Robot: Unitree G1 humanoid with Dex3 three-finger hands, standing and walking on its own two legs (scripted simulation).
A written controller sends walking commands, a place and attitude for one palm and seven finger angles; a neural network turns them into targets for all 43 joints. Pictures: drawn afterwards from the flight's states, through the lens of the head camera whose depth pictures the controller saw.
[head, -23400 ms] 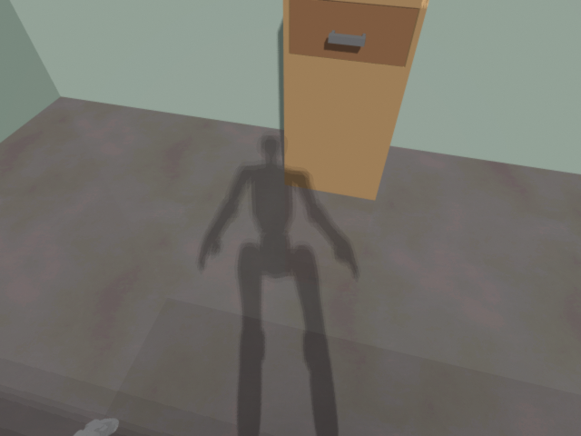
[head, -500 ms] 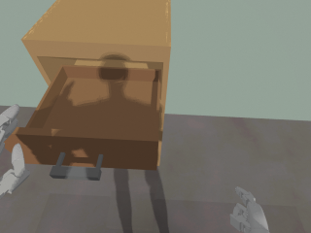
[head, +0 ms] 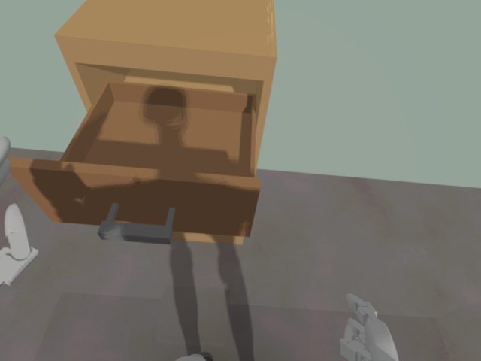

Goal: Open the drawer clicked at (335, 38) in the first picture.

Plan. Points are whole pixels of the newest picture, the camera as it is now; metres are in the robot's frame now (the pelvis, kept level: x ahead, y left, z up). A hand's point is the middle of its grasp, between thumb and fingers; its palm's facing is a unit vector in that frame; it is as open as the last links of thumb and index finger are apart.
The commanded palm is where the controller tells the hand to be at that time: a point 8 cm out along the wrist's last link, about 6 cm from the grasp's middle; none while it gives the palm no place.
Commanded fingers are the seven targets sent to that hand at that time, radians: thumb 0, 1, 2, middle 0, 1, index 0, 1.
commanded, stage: step back with the hand held close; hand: left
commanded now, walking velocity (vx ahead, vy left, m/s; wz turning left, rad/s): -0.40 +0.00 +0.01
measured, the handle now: (139, 221) +0.34 +0.21 +0.00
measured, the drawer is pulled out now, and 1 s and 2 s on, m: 0.30 0.30 0.30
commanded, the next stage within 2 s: stop stepping back and stand still in 0.18 s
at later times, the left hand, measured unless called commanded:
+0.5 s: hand out of the picture +0.06 +0.20 +0.15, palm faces +0.35 -0.81 -0.46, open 7.4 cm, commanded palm -0.01 +0.24 +0.19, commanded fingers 0.00 0.90 0.90 -0.20 -0.30 -0.20 -0.30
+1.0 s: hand out of the picture -0.02 +0.20 +0.16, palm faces +0.40 -0.80 -0.44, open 7.4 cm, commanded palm -0.09 +0.24 +0.19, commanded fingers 0.00 0.90 0.90 -0.20 -0.30 -0.20 -0.30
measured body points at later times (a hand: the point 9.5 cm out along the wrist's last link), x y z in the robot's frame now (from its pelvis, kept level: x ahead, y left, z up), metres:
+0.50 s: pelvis -0.13 -0.04 +0.00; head -0.10 -0.03 +0.45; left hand +0.04 +0.24 +0.18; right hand +0.04 -0.30 -0.07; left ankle -0.16 +0.07 -0.74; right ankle -0.14 -0.14 -0.73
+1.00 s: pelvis -0.21 -0.04 +0.00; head -0.22 -0.04 +0.45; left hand -0.05 +0.24 +0.19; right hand -0.06 -0.27 -0.09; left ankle -0.17 +0.07 -0.73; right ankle -0.20 -0.13 -0.70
